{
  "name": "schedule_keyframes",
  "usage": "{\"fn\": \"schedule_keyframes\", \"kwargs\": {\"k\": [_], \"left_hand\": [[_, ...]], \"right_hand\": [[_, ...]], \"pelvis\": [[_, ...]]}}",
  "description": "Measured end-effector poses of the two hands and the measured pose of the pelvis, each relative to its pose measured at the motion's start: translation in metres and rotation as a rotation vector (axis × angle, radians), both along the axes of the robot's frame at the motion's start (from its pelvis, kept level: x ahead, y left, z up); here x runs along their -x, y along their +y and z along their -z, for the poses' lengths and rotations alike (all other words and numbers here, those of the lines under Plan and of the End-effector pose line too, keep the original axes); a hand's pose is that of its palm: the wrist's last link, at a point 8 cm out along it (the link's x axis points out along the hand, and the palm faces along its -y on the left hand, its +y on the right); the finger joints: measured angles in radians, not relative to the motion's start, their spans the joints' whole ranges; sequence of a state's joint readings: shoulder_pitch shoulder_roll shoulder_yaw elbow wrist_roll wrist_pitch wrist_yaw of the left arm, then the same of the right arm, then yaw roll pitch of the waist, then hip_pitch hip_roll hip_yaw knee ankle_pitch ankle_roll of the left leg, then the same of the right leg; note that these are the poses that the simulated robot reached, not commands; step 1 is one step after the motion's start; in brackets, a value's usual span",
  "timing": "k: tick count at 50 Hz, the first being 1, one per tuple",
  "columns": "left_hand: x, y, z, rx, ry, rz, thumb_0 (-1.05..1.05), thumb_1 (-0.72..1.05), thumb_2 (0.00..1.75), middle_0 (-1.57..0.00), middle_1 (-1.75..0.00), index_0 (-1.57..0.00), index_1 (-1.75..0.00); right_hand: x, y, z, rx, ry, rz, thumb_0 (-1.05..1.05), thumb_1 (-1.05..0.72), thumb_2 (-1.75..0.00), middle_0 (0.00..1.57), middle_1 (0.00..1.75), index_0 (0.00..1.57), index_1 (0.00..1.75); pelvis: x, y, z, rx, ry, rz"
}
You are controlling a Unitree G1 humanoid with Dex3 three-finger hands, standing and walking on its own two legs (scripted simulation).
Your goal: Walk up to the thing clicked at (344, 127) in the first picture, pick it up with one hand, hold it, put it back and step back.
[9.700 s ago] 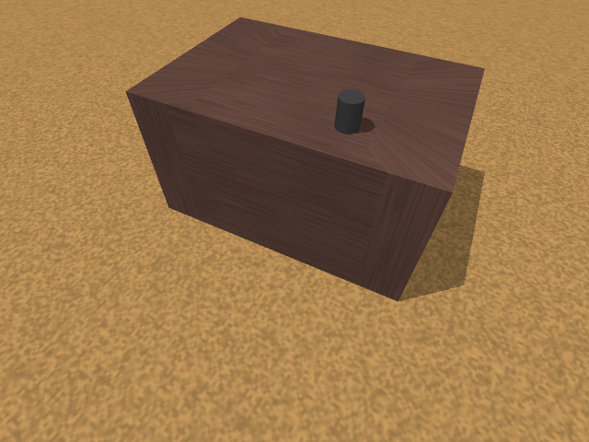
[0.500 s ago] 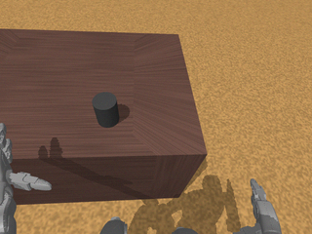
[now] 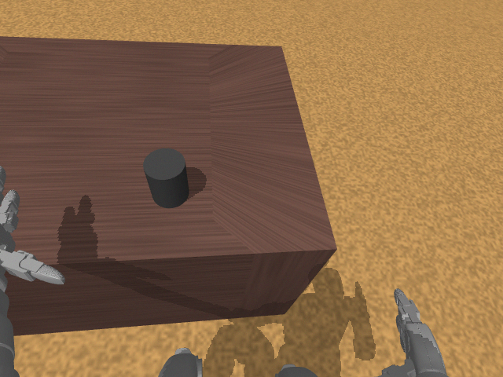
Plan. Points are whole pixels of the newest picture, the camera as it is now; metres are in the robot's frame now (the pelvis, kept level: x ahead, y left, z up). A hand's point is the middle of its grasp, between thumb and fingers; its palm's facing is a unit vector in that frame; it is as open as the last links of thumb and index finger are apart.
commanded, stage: go down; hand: left
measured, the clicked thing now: (167, 179) +0.50 +0.15 -0.06
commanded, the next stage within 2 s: none
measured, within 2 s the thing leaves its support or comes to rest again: neither
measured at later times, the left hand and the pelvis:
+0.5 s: hand (31, 184) +0.40 +0.33 +0.06, palm faces +0.18 -0.98 +0.00, open 17.7 cm; pelvis -0.02 +0.00 -0.01, yaw -1 degrees
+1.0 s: hand (30, 165) +0.43 +0.34 +0.06, palm faces +0.16 -0.99 +0.00, open 17.8 cm; pelvis +0.00 +0.00 -0.01, yaw -1 degrees
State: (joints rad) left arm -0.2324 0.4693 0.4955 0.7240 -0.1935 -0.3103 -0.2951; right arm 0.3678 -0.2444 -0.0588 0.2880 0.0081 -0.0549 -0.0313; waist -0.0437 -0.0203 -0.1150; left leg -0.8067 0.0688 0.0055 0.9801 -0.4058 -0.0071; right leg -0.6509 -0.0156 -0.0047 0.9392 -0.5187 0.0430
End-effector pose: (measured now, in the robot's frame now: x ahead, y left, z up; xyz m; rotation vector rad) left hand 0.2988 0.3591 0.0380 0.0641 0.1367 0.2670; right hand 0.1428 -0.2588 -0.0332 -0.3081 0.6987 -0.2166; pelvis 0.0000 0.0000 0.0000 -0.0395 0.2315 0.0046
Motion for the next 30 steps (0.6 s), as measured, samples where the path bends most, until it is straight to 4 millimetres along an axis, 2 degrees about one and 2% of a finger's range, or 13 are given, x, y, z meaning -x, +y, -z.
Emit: {"fn": "schedule_keyframes", "kwargs": {"k": [5,13,21,30], "left_hand": [[-0.007,0.005,-0.007,-0.001,-0.032,0.014,-0.02,-0.61,0.0,-0.06,-0.06,-0.09,-0.04],[-0.043,0.009,-0.023,0.028,-0.105,0.07,-0.02,-0.61,0.0,-0.05,-0.05,-0.09,-0.03],[-0.06,0.014,-0.023,0.053,-0.122,0.09,-0.01,-0.61,0.0,-0.05,-0.05,-0.09,-0.03],[-0.075,0.021,-0.023,0.055,-0.127,0.089,-0.02,-0.61,0.0,-0.04,-0.05,-0.08,-0.02]], "right_hand": [[-0.003,0.003,0.003,0.0,0.006,-0.015,-0.01,0.52,-0.05,0.06,0.05,0.06,0.05],[0.007,0.001,0.0,0.018,-0.008,-0.006,-0.01,0.51,-0.05,0.06,0.05,0.06,0.05],[0.026,-0.005,0.001,0.044,0.007,0.023,-0.01,0.51,-0.05,0.06,0.05,0.06,0.05],[0.021,0.0,0.002,0.062,0.006,0.002,-0.01,0.52,-0.05,0.06,0.05,0.06,0.05]], "pelvis": [[0.003,-0.001,0.001,0.005,0.004,-0.009],[0.011,-0.001,0.005,0.011,0.023,-0.006],[0.016,0.003,0.009,0.02,0.047,0.008],[0.017,0.005,0.012,0.029,0.075,0.01]]}}
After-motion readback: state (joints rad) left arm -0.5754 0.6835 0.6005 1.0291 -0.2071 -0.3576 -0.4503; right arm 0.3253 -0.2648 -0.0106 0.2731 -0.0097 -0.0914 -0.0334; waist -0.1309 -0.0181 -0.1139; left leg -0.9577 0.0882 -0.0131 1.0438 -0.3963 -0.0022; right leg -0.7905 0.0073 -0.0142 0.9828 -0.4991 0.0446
